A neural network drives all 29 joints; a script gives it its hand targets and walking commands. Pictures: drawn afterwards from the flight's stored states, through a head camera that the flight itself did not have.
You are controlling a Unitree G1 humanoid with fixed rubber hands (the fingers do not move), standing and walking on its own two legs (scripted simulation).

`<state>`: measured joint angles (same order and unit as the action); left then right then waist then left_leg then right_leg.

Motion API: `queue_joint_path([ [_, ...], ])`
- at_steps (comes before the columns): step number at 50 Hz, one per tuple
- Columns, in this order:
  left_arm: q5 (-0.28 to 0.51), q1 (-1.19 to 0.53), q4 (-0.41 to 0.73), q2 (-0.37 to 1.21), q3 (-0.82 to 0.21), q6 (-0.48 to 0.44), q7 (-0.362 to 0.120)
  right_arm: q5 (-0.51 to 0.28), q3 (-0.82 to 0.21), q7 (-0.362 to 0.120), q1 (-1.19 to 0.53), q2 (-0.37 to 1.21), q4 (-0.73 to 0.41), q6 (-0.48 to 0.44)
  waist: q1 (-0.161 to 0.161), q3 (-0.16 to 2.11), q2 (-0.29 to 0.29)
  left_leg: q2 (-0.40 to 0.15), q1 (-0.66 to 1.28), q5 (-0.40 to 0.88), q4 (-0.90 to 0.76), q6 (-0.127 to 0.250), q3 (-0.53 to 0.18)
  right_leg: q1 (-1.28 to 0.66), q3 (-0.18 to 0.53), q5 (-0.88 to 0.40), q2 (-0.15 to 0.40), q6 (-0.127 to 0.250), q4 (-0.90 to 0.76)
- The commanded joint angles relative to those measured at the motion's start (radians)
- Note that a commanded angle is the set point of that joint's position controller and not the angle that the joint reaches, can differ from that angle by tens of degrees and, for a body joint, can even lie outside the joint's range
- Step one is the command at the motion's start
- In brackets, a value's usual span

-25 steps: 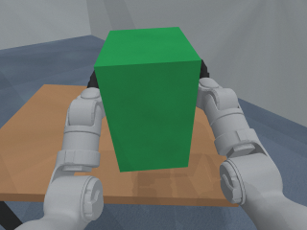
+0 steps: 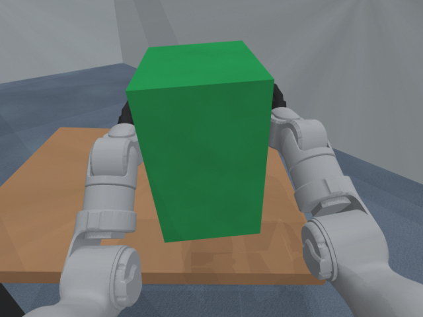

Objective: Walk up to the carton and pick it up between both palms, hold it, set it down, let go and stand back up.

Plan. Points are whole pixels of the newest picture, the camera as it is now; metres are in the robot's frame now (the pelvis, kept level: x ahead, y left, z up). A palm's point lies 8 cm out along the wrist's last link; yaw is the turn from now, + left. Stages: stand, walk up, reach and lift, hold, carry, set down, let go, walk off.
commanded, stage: hold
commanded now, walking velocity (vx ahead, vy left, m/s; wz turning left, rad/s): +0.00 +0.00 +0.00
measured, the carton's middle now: (204, 139) +0.37 +0.00 +0.24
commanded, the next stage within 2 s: none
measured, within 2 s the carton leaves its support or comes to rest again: neither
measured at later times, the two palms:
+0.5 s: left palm (133, 127) +0.39 +0.13 +0.26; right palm (275, 113) +0.40 -0.13 +0.28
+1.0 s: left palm (133, 124) +0.38 +0.13 +0.27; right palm (281, 113) +0.38 -0.13 +0.29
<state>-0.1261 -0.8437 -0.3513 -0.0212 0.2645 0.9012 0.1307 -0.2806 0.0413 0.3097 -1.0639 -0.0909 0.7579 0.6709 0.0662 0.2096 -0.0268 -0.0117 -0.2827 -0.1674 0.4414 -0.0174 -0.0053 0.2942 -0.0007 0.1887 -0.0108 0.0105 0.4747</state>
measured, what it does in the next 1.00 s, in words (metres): stands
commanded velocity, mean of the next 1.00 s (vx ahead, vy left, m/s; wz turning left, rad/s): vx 0.00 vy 0.00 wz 0.00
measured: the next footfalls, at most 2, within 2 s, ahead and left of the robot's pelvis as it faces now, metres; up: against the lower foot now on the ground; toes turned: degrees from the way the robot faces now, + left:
none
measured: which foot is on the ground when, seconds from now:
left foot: down 0.00-1.00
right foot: down 0.00-1.00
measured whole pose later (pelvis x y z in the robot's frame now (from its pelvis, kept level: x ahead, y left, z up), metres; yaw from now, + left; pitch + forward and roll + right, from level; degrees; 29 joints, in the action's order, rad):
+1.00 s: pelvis +0.00 +0.00 +0.00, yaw +0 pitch +1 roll +1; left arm -0.13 -0.91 -0.40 -0.02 0.29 0.92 0.12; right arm -0.28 0.03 0.32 -1.10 -0.12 0.75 0.73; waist 0.06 0.22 -0.01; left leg -0.01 -0.28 -0.17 0.44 -0.02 -0.01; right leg 0.29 0.00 0.19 -0.01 0.01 0.47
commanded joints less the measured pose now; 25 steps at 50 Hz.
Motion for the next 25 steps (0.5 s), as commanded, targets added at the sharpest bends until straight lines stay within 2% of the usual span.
queue_joint_path([
  [1, 0.231, -1.316, 0.217, 0.640, -0.403, -0.156, -0.132, -0.280, -0.275, -0.171, -1.024, 0.807, -0.333, -0.049, 0.001, 0.524, 0.132, 0.069, 0.141, -0.047, -0.080, -0.002, -0.034, -0.194, 0.007, -0.035, -0.061, -0.061, -0.154],
  [2, 0.203, -1.324, 0.167, 0.629, -0.358, -0.160, -0.124, -0.275, -0.252, -0.181, -1.013, 0.791, -0.222, -0.039, -0.020, 0.423, 0.108, 0.061, 0.114, -0.088, -0.099, -0.001, -0.028, -0.155, 0.008, 0.046, -0.075, -0.052, -0.169],
  [3, 0.195, -1.326, 0.193, 0.614, -0.348, -0.164, -0.124, -0.278, -0.260, -0.189, -0.970, 0.801, -0.234, -0.034, -0.025, 0.470, 0.099, 0.052, 0.141, -0.057, -0.100, -0.003, -0.032, -0.168, 0.006, 0.002, -0.079, -0.052, -0.160],
  [4, 0.210, -1.311, 0.182, 0.638, -0.369, -0.161, -0.129, -0.275, -0.248, -0.185, -0.999, 0.785, -0.271, -0.043, -0.007, 0.494, 0.138, 0.058, 0.141, -0.066, -0.090, -0.008, -0.034, -0.172, 0.012, -0.001, -0.068, -0.046, -0.159],
  [5, 0.187, -1.285, 0.133, 0.619, -0.347, -0.150, -0.126, -0.254, -0.232, -0.182, -0.969, 0.766, -0.206, -0.034, -0.007, 0.426, 0.126, 0.066, 0.130, -0.085, -0.094, -0.004, -0.024, -0.158, 0.011, 0.012, -0.061, -0.056, -0.164],
  [6, 0.163, -1.269, 0.067, 0.623, -0.303, -0.145, -0.137, -0.266, -0.219, -0.188, -1.025, 0.764, -0.194, -0.041, -0.032, 0.398, 0.102, 0.066, 0.095, -0.104, -0.099, 0.006, -0.021, -0.153, 0.018, 0.056, -0.063, -0.058, -0.174],
  [7, 0.152, -1.237, 0.023, 0.608, -0.272, -0.145, -0.140, -0.252, -0.203, -0.188, -1.021, 0.750, -0.193, -0.038, -0.026, 0.381, 0.096, 0.063, 0.078, -0.140, -0.116, 0.013, -0.025, -0.166, 0.012, 0.085, -0.060, -0.057, -0.190],
  [8, 0.158, -1.229, 0.049, 0.569, -0.237, -0.156, -0.139, -0.263, -0.231, -0.189, -1.033, 0.789, -0.220, -0.041, -0.061, 0.439, 0.036, 0.062, 0.084, -0.073, -0.100, 0.037, -0.017, -0.196, 0.019, 0.024, -0.058, -0.068, -0.182],
  [9, 0.168, -1.242, 0.045, 0.586, -0.227, -0.160, -0.147, -0.266, -0.220, -0.186, -1.039, 0.773, -0.230, -0.041, -0.049, 0.469, 0.031, 0.066, 0.102, -0.074, -0.093, 0.031, -0.025, -0.202, 0.031, 0.033, -0.057, -0.067, -0.186],
  [10, 0.168, -1.275, 0.080, 0.577, -0.247, -0.165, -0.146, -0.275, -0.233, -0.183, -1.023, 0.793, -0.224, -0.040, -0.048, 0.455, 0.041, 0.068, 0.108, -0.048, -0.092, 0.032, -0.028, -0.198, 0.013, 0.008, -0.062, -0.069, -0.172],
  [11, 0.196, -1.286, 0.162, 0.621, -0.314, -0.169, -0.143, -0.297, -0.245, -0.176, -1.019, 0.801, -0.236, -0.042, -0.010, 0.525, 0.079, 0.073, 0.148, 0.038, -0.070, 0.008, -0.037, -0.220, 0.008, -0.096, -0.063, -0.069, -0.158],
  [12, 0.165, -1.293, 0.162, 0.593, -0.292, -0.163, -0.140, -0.317, -0.264, -0.171, -1.030, 0.801, -0.242, -0.046, -0.035, 0.548, 0.090, 0.073, 0.158, 0.084, -0.050, 0.004, -0.030, -0.256, 0.014, -0.129, -0.068, -0.073, -0.153],
  [13, 0.177, -1.288, 0.191, 0.604, -0.319, -0.161, -0.137, -0.337, -0.296, -0.175, -1.027, 0.792, -0.296, -0.041, -0.037, 0.585, 0.092, 0.070, 0.192, 0.150, -0.038, 0.007, -0.042, -0.239, 0.008, -0.186, -0.076, -0.073, -0.137],
  [14, 0.165, -1.236, 0.144, 0.606, -0.286, -0.153, -0.138, -0.335, -0.296, -0.168, -1.000, 0.786, -0.276, -0.039, -0.043, 0.518, 0.068, 0.065, 0.186, 0.160, -0.036, 0.006, -0.038, -0.232, 0.013, -0.187, -0.085, -0.064, -0.148],
  [15, 0.169, -1.200, 0.133, 0.615, -0.312, -0.150, -0.144, -0.332, -0.297, -0.159, -1.026, 0.768, -0.330, -0.042, -0.033, 0.547, 0.092, 0.065, 0.203, 0.183, -0.034, 0.004, -0.042, -0.241, 0.009, -0.216, -0.080, -0.071, -0.146],
  [16, 0.144, -1.171, 0.104, 0.572, -0.250, -0.139, -0.149, -0.331, -0.301, -0.151, -1.018, 0.784, -0.298, -0.039, -0.063, 0.506, 0.070, 0.073, 0.170, 0.169, -0.022, 0.022, -0.028, -0.262, 0.031, -0.216, -0.070, -0.078, -0.152],
  [17, 0.169, -1.208, 0.112, 0.577, -0.269, -0.145, -0.153, -0.324, -0.281, -0.153, -1.073, 0.770, -0.340, -0.036, -0.047, 0.570, 0.057, 0.078, 0.185, 0.151, -0.037, 0.021, -0.027, -0.265, 0.007, -0.183, -0.078, -0.081, -0.155],
  [18, 0.176, -1.179, 0.145, 0.610, -0.322, -0.139, -0.153, -0.341, -0.306, -0.144, -1.033, 0.778, -0.354, -0.040, -0.027, 0.594, 0.086, 0.073, 0.209, 0.215, -0.016, 0.012, -0.043, -0.278, 0.016, -0.279, -0.077, -0.081, -0.139],
  [19, 0.173, -1.172, 0.178, 0.609, -0.309, -0.140, -0.151, -0.350, -0.316, -0.142, -1.002, 0.778, -0.382, -0.026, -0.029, 0.588, 0.075, 0.072, 0.225, 0.254, -0.010, 0.005, -0.046, -0.292, 0.013, -0.299, -0.083, -0.076, -0.134],
  [20, 0.184, -1.201, 0.216, 0.611, -0.341, -0.139, -0.151, -0.365, -0.345, -0.140, -1.023, 0.799, -0.420, -0.023, -0.021, 0.598, 0.072, 0.079, 0.238, 0.292, 0.007, 0.005, -0.043, -0.297, 0.003, -0.352, -0.084, -0.092, -0.122],
  [21, 0.180, -1.179, 0.218, 0.614, -0.353, -0.129, -0.153, -0.370, -0.355, -0.129, -1.019, 0.793, -0.401, -0.024, -0.020, 0.597, 0.089, 0.083, 0.254, 0.319, 0.021, -0.009, -0.045, -0.309, 0.006, -0.395, -0.087, -0.089, -0.114],
  [22, 0.188, -1.237, 0.271, 0.607, -0.354, -0.136, -0.156, -0.363, -0.343, -0.127, -0.986, 0.813, -0.392, -0.013, -0.014, 0.628, 0.087, 0.083, 0.262, 0.326, 0.020, -0.015, -0.042, -0.332, 0.000, -0.391, -0.091, -0.087, -0.113],
  [23, 0.184, -1.190, 0.273, 0.605, -0.378, -0.127, -0.160, -0.360, -0.351, -0.118, -0.955, 0.802, -0.410, -0.009, -0.003, 0.615, 0.104, 0.084, 0.259, 0.310, 0.021, -0.013, -0.045, -0.330, 0.006, -0.398, -0.086, -0.092, -0.112],
  [24, 0.214, -1.244, 0.292, 0.616, -0.398, -0.137, -0.160, -0.352, -0.347, -0.119, -0.976, 0.806, -0.405, -0.004, 0.012, 0.630, 0.113, 0.083, 0.248, 0.286, 0.017, -0.020, -0.046, -0.325, -0.002, -0.347, -0.089, -0.087, -0.119],
  [25, 0.214, -1.167, 0.290, 0.635, -0.413, -0.130, -0.163, -0.364, -0.383, -0.117, -0.975, 0.831, -0.492, -0.010, 0.002, 0.652, 0.096, 0.090, 0.261, 0.310, 0.028, -0.010, -0.046, -0.338, 0.004, -0.409, -0.087, -0.092, -0.106],
])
